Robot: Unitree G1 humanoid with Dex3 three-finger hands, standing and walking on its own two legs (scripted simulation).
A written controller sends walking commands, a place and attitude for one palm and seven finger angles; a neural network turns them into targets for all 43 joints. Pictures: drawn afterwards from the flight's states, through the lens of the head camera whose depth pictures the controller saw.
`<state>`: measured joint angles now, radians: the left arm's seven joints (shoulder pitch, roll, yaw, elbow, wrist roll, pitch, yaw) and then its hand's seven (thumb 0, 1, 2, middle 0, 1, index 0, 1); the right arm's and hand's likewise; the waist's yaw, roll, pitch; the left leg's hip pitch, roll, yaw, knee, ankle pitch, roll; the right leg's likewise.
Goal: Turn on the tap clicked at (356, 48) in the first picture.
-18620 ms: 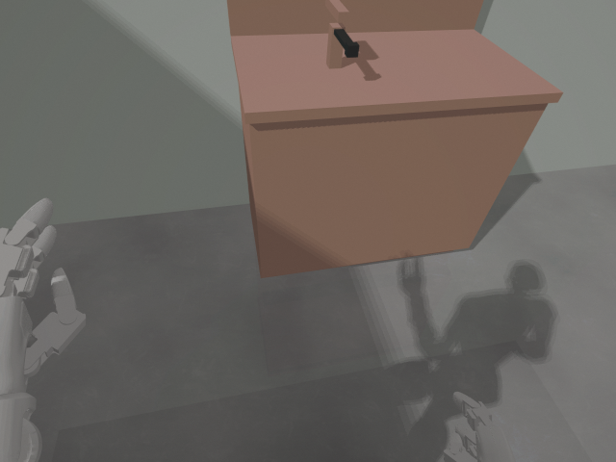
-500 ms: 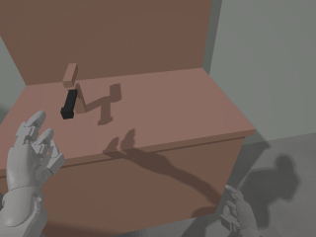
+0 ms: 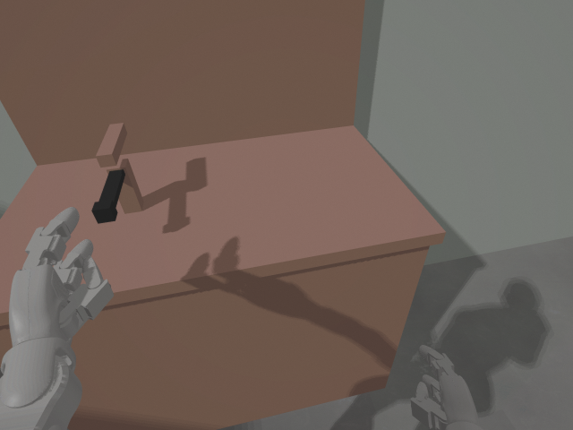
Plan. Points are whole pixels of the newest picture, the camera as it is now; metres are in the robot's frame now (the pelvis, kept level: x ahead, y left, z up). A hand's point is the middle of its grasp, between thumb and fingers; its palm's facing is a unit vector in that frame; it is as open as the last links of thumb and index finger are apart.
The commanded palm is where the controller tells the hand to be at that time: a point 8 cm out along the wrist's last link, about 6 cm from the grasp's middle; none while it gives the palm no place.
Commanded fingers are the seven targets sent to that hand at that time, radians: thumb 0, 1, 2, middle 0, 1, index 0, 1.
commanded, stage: reach beside the lever's end, fingers flat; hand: left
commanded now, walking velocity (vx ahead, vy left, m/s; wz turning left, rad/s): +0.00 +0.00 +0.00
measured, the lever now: (105, 211) +0.38 +0.38 +0.12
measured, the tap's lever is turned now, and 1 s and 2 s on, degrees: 0 0 0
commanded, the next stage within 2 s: none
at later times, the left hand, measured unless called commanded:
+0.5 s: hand (97, 257) +0.25 +0.30 +0.16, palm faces +0.59 -0.80 -0.11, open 7.5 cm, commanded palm +0.20 +0.34 +0.16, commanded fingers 0.00 0.90 0.90 -0.19 -0.27 -0.19 -0.27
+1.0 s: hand (82, 241) +0.29 +0.35 +0.14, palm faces +0.59 -0.80 -0.07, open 7.6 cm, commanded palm +0.24 +0.39 +0.15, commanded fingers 0.00 0.90 0.90 -0.17 -0.21 -0.17 -0.21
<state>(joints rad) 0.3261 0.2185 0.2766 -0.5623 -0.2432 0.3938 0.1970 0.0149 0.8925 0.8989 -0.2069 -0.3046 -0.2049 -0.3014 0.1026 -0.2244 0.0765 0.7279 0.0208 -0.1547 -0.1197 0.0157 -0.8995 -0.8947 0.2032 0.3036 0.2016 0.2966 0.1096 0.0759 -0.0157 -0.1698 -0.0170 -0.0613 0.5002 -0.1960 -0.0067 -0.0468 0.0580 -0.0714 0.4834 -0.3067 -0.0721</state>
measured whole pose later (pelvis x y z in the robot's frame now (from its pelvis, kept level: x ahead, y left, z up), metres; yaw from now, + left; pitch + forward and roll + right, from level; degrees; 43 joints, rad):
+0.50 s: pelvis +0.02 -0.01 +0.00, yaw -1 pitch -3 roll +1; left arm 0.18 0.32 0.48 -0.21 -0.27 0.32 0.13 0.02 0.89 0.90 -0.20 -0.30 -0.20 -0.29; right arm 0.17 -0.25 0.04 0.74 0.04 -0.18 -0.15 0.02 -0.90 -0.89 0.20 0.30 0.20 0.30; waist 0.07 0.05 -0.05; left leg -0.24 -0.01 -0.04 0.51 -0.23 -0.01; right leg -0.13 0.06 -0.05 0.51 -0.34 -0.08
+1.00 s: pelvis +0.01 +0.02 +0.00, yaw -1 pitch -1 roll +0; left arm -0.06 0.38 0.52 0.11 -0.24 0.20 0.08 0.02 0.89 0.90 -0.18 -0.24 -0.18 -0.23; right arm 0.17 -0.23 0.06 0.73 0.04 -0.19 -0.16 0.01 -0.90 -0.89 0.21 0.30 0.20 0.30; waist 0.06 0.04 -0.04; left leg -0.32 -0.03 -0.04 0.55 -0.22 0.01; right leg -0.20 0.04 -0.05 0.54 -0.33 -0.05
